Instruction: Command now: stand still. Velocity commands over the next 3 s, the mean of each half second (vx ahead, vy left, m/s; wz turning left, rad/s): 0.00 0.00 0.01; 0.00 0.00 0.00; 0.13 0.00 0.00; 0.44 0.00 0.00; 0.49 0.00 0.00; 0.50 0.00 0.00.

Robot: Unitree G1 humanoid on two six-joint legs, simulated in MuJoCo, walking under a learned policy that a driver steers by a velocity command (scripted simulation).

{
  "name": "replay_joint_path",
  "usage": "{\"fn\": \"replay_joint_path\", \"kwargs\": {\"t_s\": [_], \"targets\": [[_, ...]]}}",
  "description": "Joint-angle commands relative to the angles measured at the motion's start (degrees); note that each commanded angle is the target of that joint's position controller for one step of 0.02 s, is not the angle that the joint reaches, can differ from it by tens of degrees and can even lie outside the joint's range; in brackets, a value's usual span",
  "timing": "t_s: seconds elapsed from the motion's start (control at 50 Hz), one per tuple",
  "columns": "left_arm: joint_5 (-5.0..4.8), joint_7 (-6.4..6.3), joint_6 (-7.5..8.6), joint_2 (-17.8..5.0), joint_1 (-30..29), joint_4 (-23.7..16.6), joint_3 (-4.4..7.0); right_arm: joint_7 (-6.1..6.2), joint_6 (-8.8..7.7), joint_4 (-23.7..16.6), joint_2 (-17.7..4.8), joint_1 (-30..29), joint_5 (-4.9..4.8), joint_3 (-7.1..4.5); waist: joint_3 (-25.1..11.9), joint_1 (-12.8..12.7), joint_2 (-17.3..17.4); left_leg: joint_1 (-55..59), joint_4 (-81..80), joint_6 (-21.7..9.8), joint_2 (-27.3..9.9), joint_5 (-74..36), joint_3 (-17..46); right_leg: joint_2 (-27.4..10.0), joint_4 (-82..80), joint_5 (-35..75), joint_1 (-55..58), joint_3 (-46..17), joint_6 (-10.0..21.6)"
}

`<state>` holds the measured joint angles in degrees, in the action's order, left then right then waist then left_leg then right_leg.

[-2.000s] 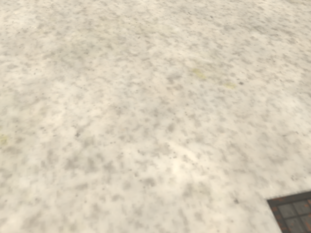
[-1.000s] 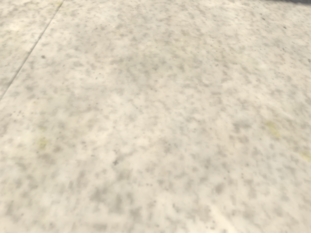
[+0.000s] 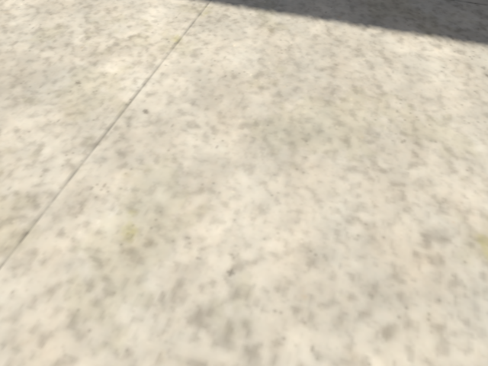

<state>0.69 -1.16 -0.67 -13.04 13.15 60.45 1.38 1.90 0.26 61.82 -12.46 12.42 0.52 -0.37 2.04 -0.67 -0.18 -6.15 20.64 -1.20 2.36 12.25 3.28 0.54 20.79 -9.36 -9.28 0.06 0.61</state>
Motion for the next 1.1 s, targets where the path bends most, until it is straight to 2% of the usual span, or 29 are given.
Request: {"fn": "replay_joint_path", "kwargs": {"t_s": [0.02,0.42,1.1], "targets": [[-0.01,-0.20,0.54,-4.92,0.84,-0.46,0.51,0.18,-0.48,-0.56,-6.06,1.20,-0.02,-0.79,1.34,0.20,0.41,-5.31,-5.48,-1.89,-6.49,-0.07,6.18,-5.04,-3.38,-0.26,0.93,-5.62,1.13],[-0.08,-0.79,0.76,-2.21,4.73,4.19,-0.76,0.46,-0.71,3.23,-2.78,5.76,-0.05,0.37,1.68,0.21,0.25,-5.61,-3.72,-1.75,-5.89,-3.10,4.90,-5.19,-2.28,1.07,-0.16,-5.64,1.36],[-0.14,-1.34,0.90,0.24,7.43,5.60,-0.82,0.97,-0.83,4.27,0.04,9.85,0.00,0.44,2.39,0.36,0.32,-4.85,-1.99,-1.41,-6.03,-5.92,4.06,-5.04,-1.17,4.00,0.13,-5.45,1.77]]}}
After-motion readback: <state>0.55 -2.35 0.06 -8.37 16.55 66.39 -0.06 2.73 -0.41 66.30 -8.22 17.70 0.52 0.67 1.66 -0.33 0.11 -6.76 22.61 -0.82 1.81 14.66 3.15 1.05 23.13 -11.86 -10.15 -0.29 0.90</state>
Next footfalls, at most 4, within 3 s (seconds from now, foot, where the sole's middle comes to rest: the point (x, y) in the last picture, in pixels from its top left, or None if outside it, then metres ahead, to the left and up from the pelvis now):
1.96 left None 0.47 0.03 -0.78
2.52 right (303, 285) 0.78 -0.14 -0.78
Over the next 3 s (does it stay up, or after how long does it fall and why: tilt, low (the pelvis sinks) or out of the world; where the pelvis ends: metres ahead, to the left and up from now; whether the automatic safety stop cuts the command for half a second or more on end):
stays up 0.87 -0.07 -0.01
